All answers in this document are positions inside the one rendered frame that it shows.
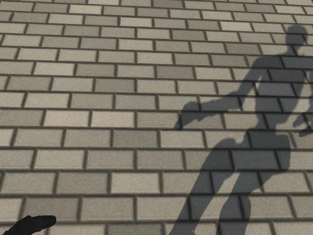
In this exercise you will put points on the left robot hand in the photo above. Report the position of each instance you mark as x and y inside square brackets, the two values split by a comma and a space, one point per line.
[29, 225]

